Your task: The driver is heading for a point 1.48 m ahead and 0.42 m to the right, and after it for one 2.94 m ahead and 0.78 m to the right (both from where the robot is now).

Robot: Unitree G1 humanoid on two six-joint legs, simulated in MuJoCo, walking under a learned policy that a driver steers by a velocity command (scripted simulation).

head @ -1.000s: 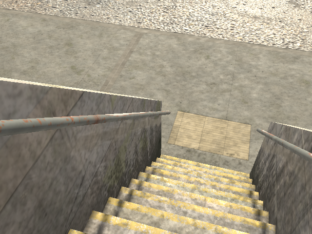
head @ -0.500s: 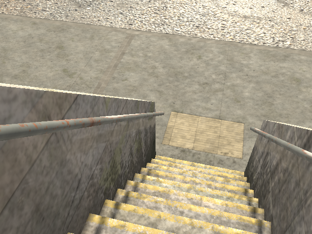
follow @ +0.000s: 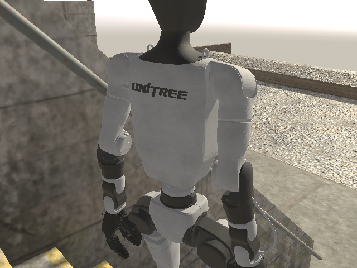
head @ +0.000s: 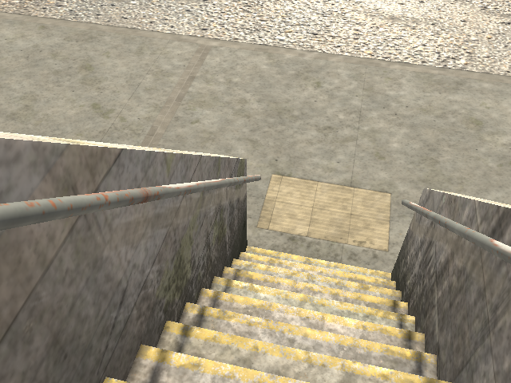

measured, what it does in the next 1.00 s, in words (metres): stands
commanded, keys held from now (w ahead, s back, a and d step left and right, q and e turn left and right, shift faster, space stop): no key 0.68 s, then w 0.32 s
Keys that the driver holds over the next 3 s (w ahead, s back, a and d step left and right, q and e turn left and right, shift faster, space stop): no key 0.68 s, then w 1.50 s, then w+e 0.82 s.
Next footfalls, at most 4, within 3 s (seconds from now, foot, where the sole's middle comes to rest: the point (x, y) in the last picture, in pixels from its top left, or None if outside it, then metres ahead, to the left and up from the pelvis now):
1.50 right None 0.23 -0.13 -1.00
2.10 left None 0.51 0.06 -1.21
2.56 right None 0.69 -0.17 -1.43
2.96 left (266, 364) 0.96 -0.04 -1.64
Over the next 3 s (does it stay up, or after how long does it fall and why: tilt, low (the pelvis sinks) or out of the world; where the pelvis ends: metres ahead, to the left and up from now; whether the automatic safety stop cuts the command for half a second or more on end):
stays up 0.86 -0.10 -0.85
